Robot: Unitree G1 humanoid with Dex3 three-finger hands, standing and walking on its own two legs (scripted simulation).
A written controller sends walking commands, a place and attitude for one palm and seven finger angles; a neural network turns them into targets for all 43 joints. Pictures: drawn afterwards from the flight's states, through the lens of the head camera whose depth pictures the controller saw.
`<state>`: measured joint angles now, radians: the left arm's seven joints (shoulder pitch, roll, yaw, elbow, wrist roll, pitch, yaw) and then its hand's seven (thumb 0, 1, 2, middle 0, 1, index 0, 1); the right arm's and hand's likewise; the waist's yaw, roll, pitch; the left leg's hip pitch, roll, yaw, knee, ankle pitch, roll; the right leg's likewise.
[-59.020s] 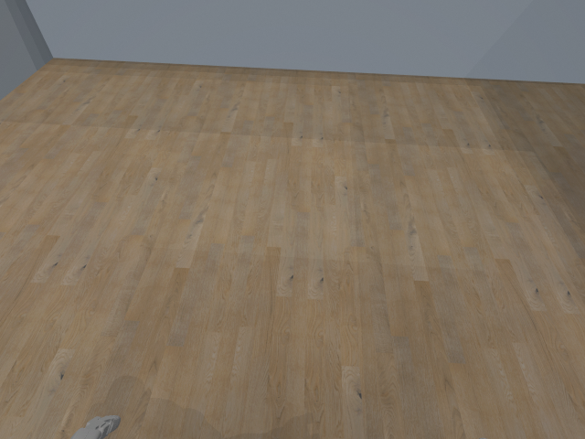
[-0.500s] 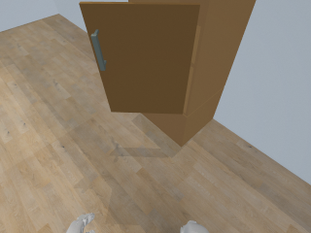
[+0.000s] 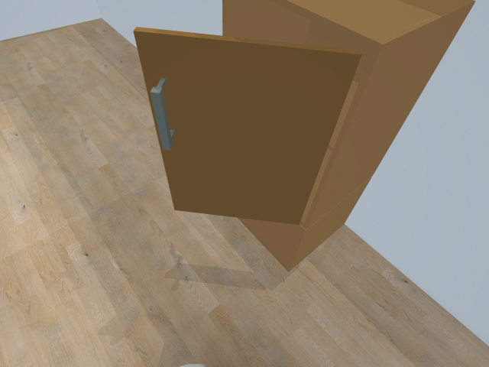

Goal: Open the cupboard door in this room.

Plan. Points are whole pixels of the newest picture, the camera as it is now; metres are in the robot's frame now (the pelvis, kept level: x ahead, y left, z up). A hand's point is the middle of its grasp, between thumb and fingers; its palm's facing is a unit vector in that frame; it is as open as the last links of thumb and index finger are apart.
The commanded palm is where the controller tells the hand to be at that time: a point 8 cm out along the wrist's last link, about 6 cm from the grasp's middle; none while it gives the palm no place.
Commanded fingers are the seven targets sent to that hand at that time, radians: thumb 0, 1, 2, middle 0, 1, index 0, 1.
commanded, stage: come to a stop and stand still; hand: left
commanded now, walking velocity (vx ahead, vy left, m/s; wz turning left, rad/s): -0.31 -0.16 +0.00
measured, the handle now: (165, 115) +0.59 +0.24 +0.05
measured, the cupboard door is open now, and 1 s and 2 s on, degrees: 44 44 44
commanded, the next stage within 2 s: look again from close up in 1.00 s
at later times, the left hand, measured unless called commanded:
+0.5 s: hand out of the picture +0.06 +0.19 -0.16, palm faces -0.03 -0.97 -0.25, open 7.4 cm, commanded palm none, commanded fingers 0.00 0.90 0.90 -0.20 -0.30 -0.20 -0.30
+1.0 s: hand out of the picture -0.07 +0.10 -0.17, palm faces +0.04 -0.99 -0.17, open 7.3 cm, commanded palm none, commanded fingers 0.00 0.90 0.90 -0.20 -0.30 -0.20 -0.30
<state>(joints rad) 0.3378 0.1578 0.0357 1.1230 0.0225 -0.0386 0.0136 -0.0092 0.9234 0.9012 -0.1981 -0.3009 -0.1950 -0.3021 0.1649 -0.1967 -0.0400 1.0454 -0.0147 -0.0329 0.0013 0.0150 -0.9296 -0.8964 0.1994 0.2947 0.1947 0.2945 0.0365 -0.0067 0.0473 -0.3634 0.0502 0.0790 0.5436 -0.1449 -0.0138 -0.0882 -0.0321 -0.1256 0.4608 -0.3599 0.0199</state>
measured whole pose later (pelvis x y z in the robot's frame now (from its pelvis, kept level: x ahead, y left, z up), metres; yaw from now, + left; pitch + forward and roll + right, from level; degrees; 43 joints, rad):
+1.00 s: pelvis -0.06 -0.06 +0.01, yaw -1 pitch -1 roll +0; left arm 0.26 0.13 0.01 1.14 0.01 0.01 0.02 0.01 0.92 0.90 -0.20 -0.30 -0.20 -0.30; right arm 0.25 -0.13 -0.01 1.16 -0.01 0.02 -0.04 0.02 -0.93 -0.90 0.20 0.30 0.20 0.30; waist 0.02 0.00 0.05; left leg -0.17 0.03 0.04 0.44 -0.25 -0.02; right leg -0.16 0.01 -0.09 0.43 -0.26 -0.03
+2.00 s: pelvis -0.04 -0.03 +0.00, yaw -3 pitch +0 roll +0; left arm 0.32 0.15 0.01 1.09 0.03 -0.01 0.02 0.00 0.91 0.90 -0.20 -0.30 -0.20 -0.30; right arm 0.30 -0.17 0.01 1.09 -0.02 -0.01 -0.01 0.01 -0.91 -0.90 0.20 0.30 0.20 0.29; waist 0.02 -0.01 0.03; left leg -0.21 -0.01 0.07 0.58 -0.36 0.04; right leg -0.20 -0.03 -0.04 0.56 -0.36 0.01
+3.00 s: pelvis +0.07 +0.06 +0.00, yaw -2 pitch +1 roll +0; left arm 0.25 0.20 0.04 1.02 0.03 0.05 0.02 0.00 0.91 0.90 -0.20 -0.30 -0.19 -0.30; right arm 0.15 -0.13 -0.01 0.97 -0.02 -0.01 -0.03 0.00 -0.93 -0.90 0.21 0.30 0.20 0.30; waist 0.02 -0.04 0.05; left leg -0.30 0.00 0.12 0.46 -0.17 0.05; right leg -0.37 -0.04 -0.04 0.88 -0.46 0.02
